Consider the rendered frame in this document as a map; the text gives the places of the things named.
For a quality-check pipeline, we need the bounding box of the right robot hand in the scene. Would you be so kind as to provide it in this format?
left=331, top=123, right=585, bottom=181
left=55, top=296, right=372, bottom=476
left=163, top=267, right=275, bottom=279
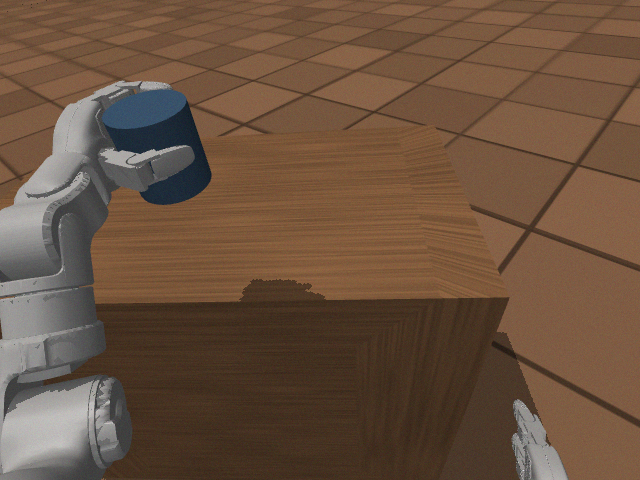
left=512, top=399, right=569, bottom=480

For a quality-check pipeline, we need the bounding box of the left robot arm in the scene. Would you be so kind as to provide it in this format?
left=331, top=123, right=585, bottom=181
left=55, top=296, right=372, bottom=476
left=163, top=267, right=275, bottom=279
left=0, top=152, right=132, bottom=480

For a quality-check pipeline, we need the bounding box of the left robot hand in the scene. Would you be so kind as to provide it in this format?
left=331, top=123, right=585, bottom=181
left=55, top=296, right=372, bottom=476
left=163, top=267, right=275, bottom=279
left=52, top=81, right=195, bottom=192

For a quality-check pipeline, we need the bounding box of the can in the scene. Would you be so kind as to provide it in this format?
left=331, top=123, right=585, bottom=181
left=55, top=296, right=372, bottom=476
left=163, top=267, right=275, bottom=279
left=102, top=90, right=212, bottom=205

